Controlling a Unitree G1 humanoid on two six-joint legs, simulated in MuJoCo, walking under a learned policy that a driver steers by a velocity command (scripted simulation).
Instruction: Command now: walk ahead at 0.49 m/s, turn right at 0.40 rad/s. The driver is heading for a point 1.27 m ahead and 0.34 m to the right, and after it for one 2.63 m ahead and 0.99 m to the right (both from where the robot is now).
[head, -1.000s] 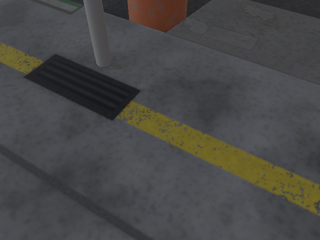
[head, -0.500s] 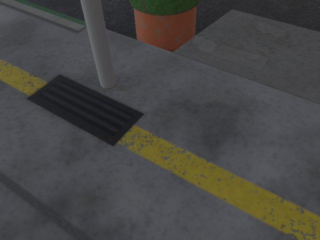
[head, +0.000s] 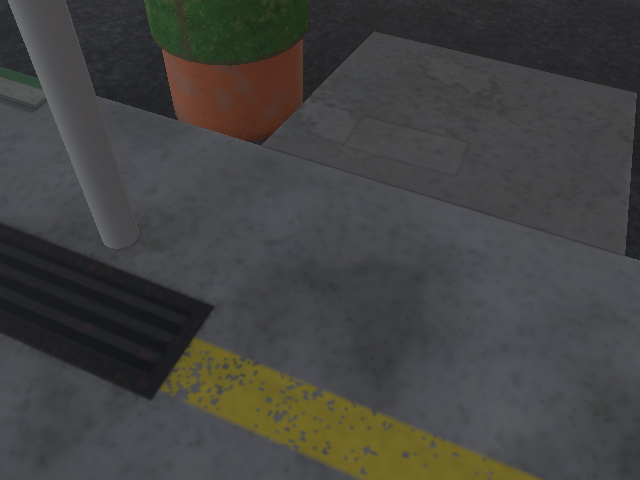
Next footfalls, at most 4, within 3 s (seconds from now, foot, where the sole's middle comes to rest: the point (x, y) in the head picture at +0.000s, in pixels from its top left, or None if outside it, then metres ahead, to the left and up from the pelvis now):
0.34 right None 0.35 -0.17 -0.78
0.86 left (359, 397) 0.69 -0.08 -0.78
1.40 right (494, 332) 0.86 -0.42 -0.78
1.98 left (422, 224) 1.22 -0.30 -0.78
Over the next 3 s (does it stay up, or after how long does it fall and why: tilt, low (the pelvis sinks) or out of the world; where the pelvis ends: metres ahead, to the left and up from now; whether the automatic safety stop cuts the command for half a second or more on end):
stays up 1.25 -0.36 0.00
